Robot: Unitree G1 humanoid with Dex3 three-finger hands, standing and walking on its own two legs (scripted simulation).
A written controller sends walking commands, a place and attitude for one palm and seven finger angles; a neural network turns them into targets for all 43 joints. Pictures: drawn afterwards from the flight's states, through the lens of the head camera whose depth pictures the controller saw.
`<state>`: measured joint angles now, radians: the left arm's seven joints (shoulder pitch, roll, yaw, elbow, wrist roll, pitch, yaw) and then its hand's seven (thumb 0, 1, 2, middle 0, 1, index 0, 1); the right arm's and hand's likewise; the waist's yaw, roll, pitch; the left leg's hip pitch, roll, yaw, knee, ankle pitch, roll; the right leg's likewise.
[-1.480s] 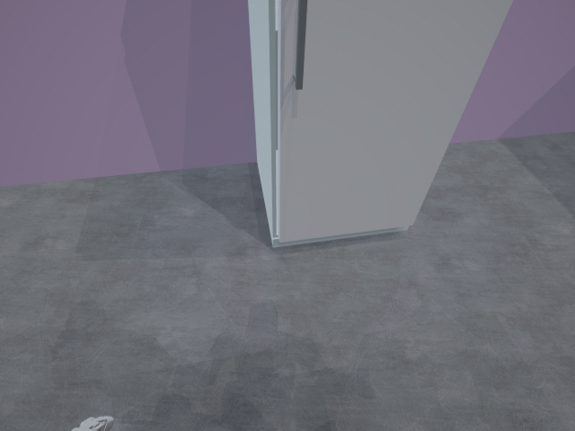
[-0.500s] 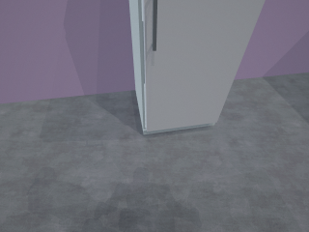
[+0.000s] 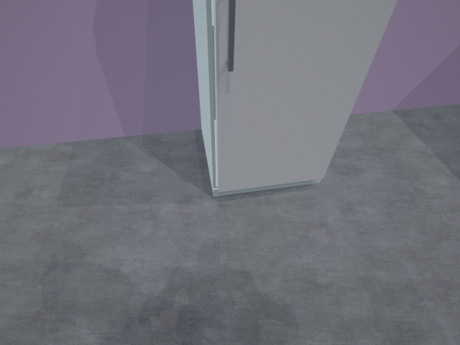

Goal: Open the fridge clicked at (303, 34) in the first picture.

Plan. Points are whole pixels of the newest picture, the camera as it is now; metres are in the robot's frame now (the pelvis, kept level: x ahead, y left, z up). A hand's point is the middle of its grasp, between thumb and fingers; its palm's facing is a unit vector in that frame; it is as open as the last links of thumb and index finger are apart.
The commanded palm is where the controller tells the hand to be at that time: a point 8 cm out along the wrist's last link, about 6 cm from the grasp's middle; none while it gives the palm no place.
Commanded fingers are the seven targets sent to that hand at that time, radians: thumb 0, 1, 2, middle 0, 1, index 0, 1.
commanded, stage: walk to a spot facing it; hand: left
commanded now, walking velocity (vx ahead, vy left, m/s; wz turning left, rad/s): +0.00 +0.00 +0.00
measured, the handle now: (230, 27) +0.93 +0.06 +0.15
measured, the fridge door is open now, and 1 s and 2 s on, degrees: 0 0 0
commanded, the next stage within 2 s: none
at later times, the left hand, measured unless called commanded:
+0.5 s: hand out of the picture +0.06 +0.17 -0.18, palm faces -0.14 -0.95 -0.27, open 7.4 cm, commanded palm none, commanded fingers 0.00 0.90 0.90 -0.20 -0.30 -0.20 -0.30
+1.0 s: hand out of the picture +0.14 +0.19 -0.17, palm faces -0.39 -0.90 -0.21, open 7.4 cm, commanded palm none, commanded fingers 0.00 0.90 0.90 -0.20 -0.30 -0.20 -0.30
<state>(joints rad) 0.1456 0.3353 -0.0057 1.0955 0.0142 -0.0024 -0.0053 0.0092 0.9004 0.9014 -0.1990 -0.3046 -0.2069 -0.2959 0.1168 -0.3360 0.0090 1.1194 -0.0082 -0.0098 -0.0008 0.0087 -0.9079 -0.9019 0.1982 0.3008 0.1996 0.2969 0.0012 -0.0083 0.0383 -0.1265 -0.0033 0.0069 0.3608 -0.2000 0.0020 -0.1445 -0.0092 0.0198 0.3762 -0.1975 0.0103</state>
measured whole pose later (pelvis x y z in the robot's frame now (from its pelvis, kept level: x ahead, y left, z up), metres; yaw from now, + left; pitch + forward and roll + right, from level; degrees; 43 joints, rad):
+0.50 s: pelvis -0.01 -0.03 -0.03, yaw -11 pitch -2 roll +1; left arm 0.25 0.20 0.04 0.94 0.02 0.04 -0.01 0.01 0.90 0.90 -0.20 -0.30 -0.21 -0.30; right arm 0.15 -0.23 -0.04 0.98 -0.01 0.06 -0.02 0.01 -0.91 -0.90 0.20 0.30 0.20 0.30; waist 0.03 0.04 0.10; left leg -0.37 0.07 0.06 0.94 -0.48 -0.04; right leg -0.33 0.03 -0.02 0.69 -0.33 -0.07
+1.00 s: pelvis -0.01 +0.02 -0.01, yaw -28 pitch +0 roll -2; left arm 0.26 0.27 0.11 0.93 0.04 0.07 -0.04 0.01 0.90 0.90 -0.20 -0.30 -0.20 -0.30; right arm 0.25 -0.22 -0.03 0.91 -0.02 -0.02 -0.03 0.01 -0.91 -0.90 0.20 0.30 0.20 0.30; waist 0.01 -0.03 -0.01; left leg -0.16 0.03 0.05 0.47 -0.31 0.02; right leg -0.51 0.08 0.06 0.92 -0.37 0.02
